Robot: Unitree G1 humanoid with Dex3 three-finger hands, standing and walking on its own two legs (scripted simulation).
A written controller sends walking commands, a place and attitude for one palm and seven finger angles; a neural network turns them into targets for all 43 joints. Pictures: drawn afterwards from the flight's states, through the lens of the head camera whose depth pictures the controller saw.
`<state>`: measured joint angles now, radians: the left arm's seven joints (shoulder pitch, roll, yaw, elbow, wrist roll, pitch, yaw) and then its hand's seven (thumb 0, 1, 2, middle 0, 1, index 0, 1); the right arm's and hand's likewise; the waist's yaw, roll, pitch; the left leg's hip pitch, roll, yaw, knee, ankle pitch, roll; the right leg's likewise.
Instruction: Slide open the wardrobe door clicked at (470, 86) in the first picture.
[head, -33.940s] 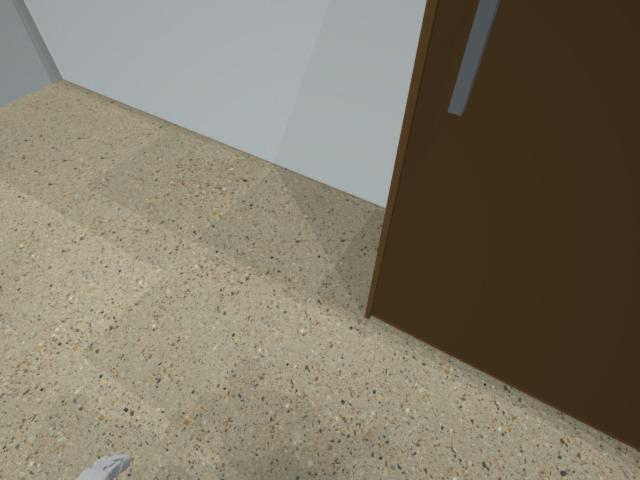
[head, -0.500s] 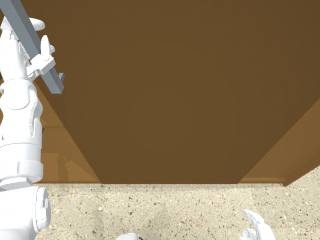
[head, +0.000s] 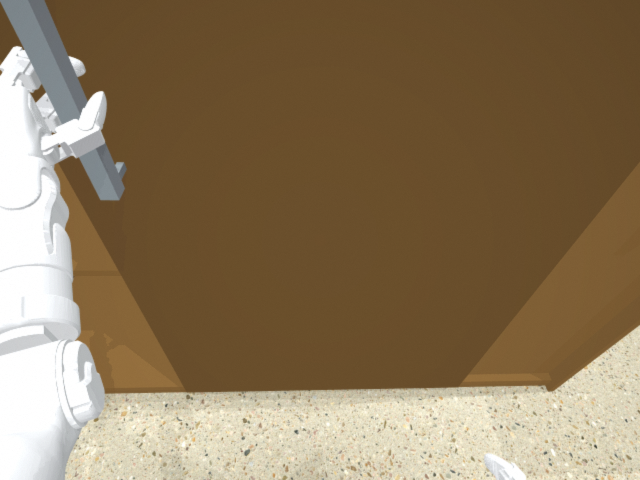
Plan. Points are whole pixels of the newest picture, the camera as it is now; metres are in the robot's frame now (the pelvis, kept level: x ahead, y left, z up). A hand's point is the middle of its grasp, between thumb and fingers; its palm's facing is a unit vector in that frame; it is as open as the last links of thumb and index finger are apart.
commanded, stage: loosen the grip on the handle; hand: left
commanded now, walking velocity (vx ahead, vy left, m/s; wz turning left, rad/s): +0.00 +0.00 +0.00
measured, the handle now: (81, 102) +0.45 +0.31 +0.24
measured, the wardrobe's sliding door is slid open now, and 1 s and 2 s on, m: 0.49 0.49 0.49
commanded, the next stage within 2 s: slip the hand off the handle in 0.46 s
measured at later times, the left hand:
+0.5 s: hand (85, 132) +0.42 +0.29 +0.23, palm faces +0.41 -0.90 -0.14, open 14.4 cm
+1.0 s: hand (2, 138) +0.40 +0.37 +0.23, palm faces +0.54 -0.82 -0.17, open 14.6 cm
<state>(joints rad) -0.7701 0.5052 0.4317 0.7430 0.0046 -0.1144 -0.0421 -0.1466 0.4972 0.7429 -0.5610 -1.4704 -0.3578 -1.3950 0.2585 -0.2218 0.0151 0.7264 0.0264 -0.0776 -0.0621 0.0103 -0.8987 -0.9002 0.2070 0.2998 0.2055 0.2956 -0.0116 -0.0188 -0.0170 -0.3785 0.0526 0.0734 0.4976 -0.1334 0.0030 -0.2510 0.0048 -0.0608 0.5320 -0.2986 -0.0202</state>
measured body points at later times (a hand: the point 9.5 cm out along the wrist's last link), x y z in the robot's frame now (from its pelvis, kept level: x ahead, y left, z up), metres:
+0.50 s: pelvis +0.00 +0.01 +0.00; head +0.02 +0.02 +0.45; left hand +0.39 +0.34 +0.23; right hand +0.09 -0.25 -0.11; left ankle +0.08 +0.12 -0.73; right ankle -0.01 -0.11 -0.73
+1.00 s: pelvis +0.03 +0.00 -0.01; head +0.04 +0.00 +0.44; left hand +0.36 +0.41 +0.24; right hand +0.14 -0.27 -0.10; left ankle +0.08 +0.12 -0.73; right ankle -0.01 -0.11 -0.73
